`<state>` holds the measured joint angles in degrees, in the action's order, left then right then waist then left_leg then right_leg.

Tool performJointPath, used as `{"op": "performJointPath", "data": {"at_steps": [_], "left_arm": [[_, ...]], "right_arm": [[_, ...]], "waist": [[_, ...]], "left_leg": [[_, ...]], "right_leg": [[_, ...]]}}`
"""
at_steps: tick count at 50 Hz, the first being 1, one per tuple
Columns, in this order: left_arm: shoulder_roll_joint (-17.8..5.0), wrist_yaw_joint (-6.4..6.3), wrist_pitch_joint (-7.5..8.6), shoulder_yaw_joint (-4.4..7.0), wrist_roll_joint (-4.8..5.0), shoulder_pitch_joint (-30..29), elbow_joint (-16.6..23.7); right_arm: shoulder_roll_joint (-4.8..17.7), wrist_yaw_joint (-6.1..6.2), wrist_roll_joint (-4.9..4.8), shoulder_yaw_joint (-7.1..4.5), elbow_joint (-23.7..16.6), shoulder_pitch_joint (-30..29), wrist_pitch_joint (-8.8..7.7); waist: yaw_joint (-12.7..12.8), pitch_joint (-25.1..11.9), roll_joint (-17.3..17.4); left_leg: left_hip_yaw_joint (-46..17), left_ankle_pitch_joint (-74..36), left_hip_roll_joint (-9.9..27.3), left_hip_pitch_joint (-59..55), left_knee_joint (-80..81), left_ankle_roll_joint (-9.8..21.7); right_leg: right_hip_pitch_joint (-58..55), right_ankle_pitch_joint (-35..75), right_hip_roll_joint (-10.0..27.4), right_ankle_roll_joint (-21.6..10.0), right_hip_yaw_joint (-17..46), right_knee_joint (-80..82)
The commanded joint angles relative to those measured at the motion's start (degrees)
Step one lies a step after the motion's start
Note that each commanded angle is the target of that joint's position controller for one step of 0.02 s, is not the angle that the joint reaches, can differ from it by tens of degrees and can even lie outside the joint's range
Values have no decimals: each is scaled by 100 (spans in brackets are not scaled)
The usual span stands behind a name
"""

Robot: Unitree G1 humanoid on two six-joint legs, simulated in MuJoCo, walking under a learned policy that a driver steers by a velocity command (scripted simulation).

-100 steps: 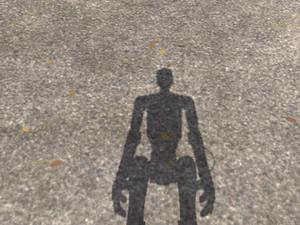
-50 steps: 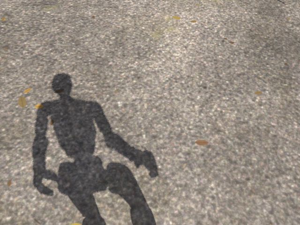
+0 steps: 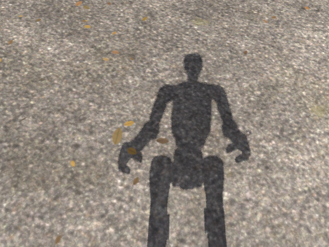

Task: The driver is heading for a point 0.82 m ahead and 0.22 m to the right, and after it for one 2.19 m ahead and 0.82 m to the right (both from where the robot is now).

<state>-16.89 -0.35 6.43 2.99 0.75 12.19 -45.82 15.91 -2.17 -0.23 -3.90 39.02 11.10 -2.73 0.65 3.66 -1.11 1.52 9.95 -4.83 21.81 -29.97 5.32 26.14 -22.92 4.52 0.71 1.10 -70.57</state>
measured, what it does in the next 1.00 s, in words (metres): walks ahead, turning right: right foot, then left foot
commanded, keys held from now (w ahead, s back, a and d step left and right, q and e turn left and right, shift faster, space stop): e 0.50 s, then w+e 0.38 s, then w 0.12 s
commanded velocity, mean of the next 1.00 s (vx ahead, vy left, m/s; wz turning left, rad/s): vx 0.23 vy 0.00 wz -0.37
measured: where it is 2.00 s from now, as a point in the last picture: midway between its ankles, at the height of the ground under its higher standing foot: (237, 164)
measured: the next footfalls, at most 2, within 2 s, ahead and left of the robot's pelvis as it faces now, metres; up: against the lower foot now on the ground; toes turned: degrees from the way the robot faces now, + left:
right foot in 0.38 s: +0.25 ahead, -0.14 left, +0.00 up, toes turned -8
left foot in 0.78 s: +0.31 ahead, +0.09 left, +0.00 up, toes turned -24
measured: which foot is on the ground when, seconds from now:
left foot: down 0.00-0.40, up 0.42-0.76, down 0.78-1.00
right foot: up 0.00-0.36, down 0.38-0.78, up 0.80-1.00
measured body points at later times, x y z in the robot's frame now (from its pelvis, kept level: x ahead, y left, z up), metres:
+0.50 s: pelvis +0.16 -0.04 +0.00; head +0.20 -0.06 +0.45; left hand +0.34 +0.22 -0.09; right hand +0.27 -0.33 -0.11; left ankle +0.11 +0.10 -0.64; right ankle +0.21 -0.13 -0.73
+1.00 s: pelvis +0.28 -0.03 +0.02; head +0.30 -0.01 +0.46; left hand +0.56 +0.12 -0.08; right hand +0.18 -0.30 -0.09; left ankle +0.27 +0.10 -0.73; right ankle +0.27 -0.22 -0.64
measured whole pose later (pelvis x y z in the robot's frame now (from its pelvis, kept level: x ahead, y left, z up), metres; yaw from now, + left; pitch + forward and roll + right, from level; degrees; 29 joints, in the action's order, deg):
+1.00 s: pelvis +0.28 -0.03 +0.02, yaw -27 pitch +3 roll -1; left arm -17.7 0.5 1.5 4.6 1.0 12.4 -35.2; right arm 14.8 0.5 0.7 -3.8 46.2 22.4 -5.0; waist -4.1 -2.9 -3.2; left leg 2.9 16.1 1.2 5.6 -18.9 0.6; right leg 40.1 -9.7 0.4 0.2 6.4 -61.0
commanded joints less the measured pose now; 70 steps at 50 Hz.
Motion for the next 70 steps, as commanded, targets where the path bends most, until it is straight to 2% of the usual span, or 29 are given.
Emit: {"op": "performJointPath", "data": {"at_steps": [1, 6, 10, 16, 18, 19, 20, 21, 23, 24, 27, 30, 35, 38, 39, 40, 41, 43, 47, 54, 58, 59, 61, 62, 63, 64, 65, 67, 70], "left_arm": [[-588, -32, -103, 166, -64, 542, 180], [-238, -41, -252, 53, -64, 258, 186], [-284, 75, -243, 53, -4, -314, 385], [-400, 286, -313, 148, -45, -462, 785], [-465, 310, -293, 216, -37, 44, 740], [-862, 246, -279, 351, -77, 496, 701], [-1481, 134, -304, 497, -165, 801, 788], [-1281, 86, -331, 411, -242, 971, 815], [-829, 58, -407, 316, -72, 224, 1068], [-728, 43, -479, 283, 9, -32, 1130], [-793, -23, -628, 314, -18, -221, 1242], [-892, -135, -620, 362, -5, -137, 1311], [-981, -133, -621, 389, 15, 31, 1358], [-748, -122, -666, 309, 33, -173, 1450], [-428, -116, -650, 213, 30, -315, 1551], [-14, -96, -593, 105, 73, -281, 1709], [-407, -54, -490, 182, 76, -484, 1940], [-739, 5, -475, 308, 30, -189, 1639], [-299, 88, -394, 205, 12, -256, 1521], [26, 268, -281, 20, 33, -1344, 1807], [-99, 376, -223, 46, 95, -1551, 1905], [-211, 372, -203, 101, 84, -1377, 1885], [-637, 283, -197, 349, 46, 106, 1473], [-1050, 168, -249, 480, -45, 1244, 1273], [-1534, 145, -259, 513, -120, 1431, 1199], [-958, 133, -253, 397, -157, 1535, 1162], [-753, 129, -230, 298, -118, 1168, 1082], [-362, 160, -177, 185, -82, 467, 1024], [-201, 172, -6, 195, -123, 79, 870]], "right_arm": [[518, 42, 69, -113, -346, -76, -170], [552, 184, 113, -70, 11, -77, -214], [693, 288, 152, -88, 241, 40, -120], [787, 437, -8, -154, 329, -57, 217], [807, 514, -89, -169, 257, -194, 293], [791, 538, -36, -165, 199, -85, 260], [575, 491, 191, -89, -45, -31, 171], [395, 385, 233, -5, -100, -26, 104], [628, 291, -16, -60, -25, -193, 155], [594, 334, 24, -76, 6, -298, 222], [430, 367, 61, -67, -22, -200, 319], [403, 336, 14, -42, -81, -365, 213], [510, 239, -59, -99, -129, -442, -78], [538, 216, -94, -186, 85, 197, -224], [849, 268, -28, -282, 205, 820, -244], [1291, 283, 119, -352, 254, 1135, -213], [1418, 232, 236, -410, 229, 936, -264], [782, 298, 30, -244, 93, 455, -290], [608, 292, 113, -143, 297, 813, -331], [848, 266, -47, -124, 695, 1224, -222], [1058, 222, -162, -154, 906, 1467, -133], [1102, 225, -181, -157, 950, 1466, -107], [1106, 256, -197, -129, 988, 1367, -86], [833, 253, -55, -14, 795, 1263, -141], [12, 198, -18, 242, 618, 1883, -262], [702, 187, -214, 42, 726, 1474, -352], [898, 190, -323, -42, 511, 949, -360], [726, 235, -155, -45, 496, 656, -284], [319, 231, -175, -17, 606, 979, -28]], "waist": [[172, -984, 215], [119, -822, 458], [-205, -728, 504], [-214, -541, 561], [82, -773, 477], [240, -1178, 12], [167, -1599, -1099], [214, -2392, -1536], [105, -1766, -311], [1, -1302, 113], [-201, -1081, -408], [-66, -1064, -830], [27, -981, -907], [-407, -787, -694], [-638, -888, -175], [-560, -844, 1063], [-407, -292, 1480], [-236, 13, 1011], [-348, -62, 720], [-681, 163, 827], [-631, 257, 943], [-451, 141, 1011], [445, -804, 871], [923, -1757, 325], [492, -2795, -1451], [804, -2739, -881], [666, -1689, -815], [253, -845, -476], [-167, -484, -471]], "left_leg": [[-1491, -3852, 1707, -1179, 1293, 1097], [-240, -4298, 1325, -969, 1503, 726], [-15, -3832, 1467, -1483, 1516, 563], [-239, -3826, 1970, -2265, 587, 610], [-1, -4310, 1706, -2123, -351, 301], [272, -3642, 1241, -1565, -1397, -86], [546, -551, 306, 152, -3248, -567], [-404, 2848, -315, 1291, -4488, -717], [-837, 2294, 314, 1620, -4692, -683], [-743, 2007, 463, 1626, -4196, -720], [-434, 1307, 408, 879, -2869, -849], [-435, 1083, 373, 622, -1835, -898], [-394, 1057, 238, 14, -683, -728], [-375, 465, 403, -1342, 594, -447], [-1210, 1046, 1301, -2249, 982, -161], [-3007, 2495, 2462, -2725, 1635, 345], [-4155, 3455, 3002, -2146, 1991, 848], [-2978, 2767, 2424, -2092, 1940, 521], [-1402, 635, 1878, -1867, 2040, 319], [-459, -606, 1781, -1831, 2089, 377], [-448, -1381, 2060, -2150, 1851, 358], [-470, -2311, 2095, -2202, 1566, 316], [-103, -4056, 1764, -1810, -110, 74], [-3, -2322, 1506, -394, -1879, -140], [-265, 2155, 497, 1593, -3908, -460], [-1045, 2227, 621, 1999, -4590, -434], [-849, 1752, 862, 2369, -4677, -400], [-692, 933, 1221, 1998, -4139, -442], [-718, 480, 1332, 1389, -3884, -516]], "right_leg": [[571, 366, 348, 67, 189, 311], [367, 1890, 188, 138, 64, 1943], [356, 2613, 12, 65, 27, 2974], [839, 1066, -174, -181, -200, 3343], [-16, 1630, -461, -443, -400, 4176], [-1102, 3578, -206, -764, 223, 4449], [-2540, 6399, 1046, -1636, 2023, 4325], [-3452, 6737, 1814, -2545, 3422, 4601], [-2667, 4787, 1265, -1954, 2326, 4710], [-2043, 4000, 997, -1672, 1997, 4884], [-1038, 1822, 341, -1422, 1659, 5343], [-896, -85, 296, -1441, 1972, 5644], [-757, -885, 322, -1347, 2469, 5506], [46, -1273, -71, -992, 2404, 5028], [924, -1386, -421, -640, 1948, 3953], [2045, -1081, -1155, -387, 804, 2294], [2772, -749, -665, -377, 903, 1406], [2891, 150, -427, -236, 895, 824], [2463, 1284, -332, -64, 656, 544], [1616, 2115, -167, 29, -150, 2771], [903, 1502, -349, -285, -422, 3657], [436, 1377, -477, -416, -460, 3867], [-1817, 1779, -692, -760, -529, 4284], [-3854, 1965, 434, -1095, 647, 3967], [-5456, 1072, 2058, -1953, 3436, 4591], [-4995, 611, 1992, -1860, 3744, 5068], [-4224, 992, 1756, -1585, 2690, 5153], [-2763, 1622, 1232, -1339, 1480, 5526], [-1808, 2070, 1049, -1297, 630, 6137]]}}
